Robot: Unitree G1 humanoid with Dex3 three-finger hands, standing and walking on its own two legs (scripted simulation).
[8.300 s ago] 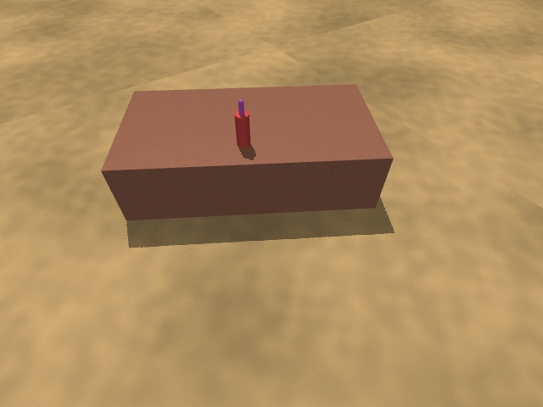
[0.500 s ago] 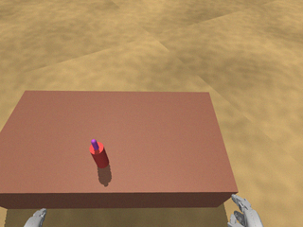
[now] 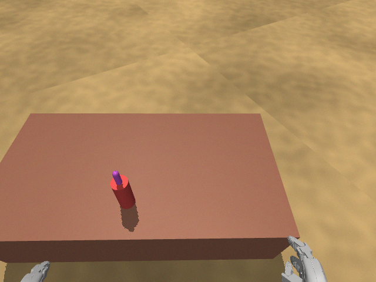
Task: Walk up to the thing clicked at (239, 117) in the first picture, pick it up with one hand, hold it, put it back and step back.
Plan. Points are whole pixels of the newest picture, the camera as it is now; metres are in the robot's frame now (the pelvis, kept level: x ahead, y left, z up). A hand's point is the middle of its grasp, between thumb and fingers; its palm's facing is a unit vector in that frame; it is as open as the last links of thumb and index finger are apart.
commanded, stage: go down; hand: left
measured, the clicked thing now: (121, 188) +0.50 +0.23 -0.28
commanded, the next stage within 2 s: none
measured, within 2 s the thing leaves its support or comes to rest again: neither
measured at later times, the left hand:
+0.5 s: hand out of the picture +0.16 +0.30 -0.07, palm faces +0.15 -0.93 -0.33, open 17.4 cm
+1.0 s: hand (29, 238) +0.25 +0.35 -0.05, palm faces +0.15 -0.97 -0.18, open 17.7 cm
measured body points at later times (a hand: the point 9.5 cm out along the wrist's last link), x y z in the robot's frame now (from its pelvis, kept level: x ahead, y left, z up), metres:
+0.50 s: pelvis -0.02 -0.01 -0.01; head +0.02 +0.00 +0.44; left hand +0.15 +0.35 -0.05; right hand +0.14 -0.26 -0.08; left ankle +0.00 +0.13 -0.69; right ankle -0.03 -0.14 -0.69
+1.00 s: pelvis -0.02 +0.01 -0.01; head +0.06 +0.03 +0.43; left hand +0.24 +0.40 -0.03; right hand +0.07 -0.27 -0.11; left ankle +0.00 +0.13 -0.69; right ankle -0.03 -0.14 -0.69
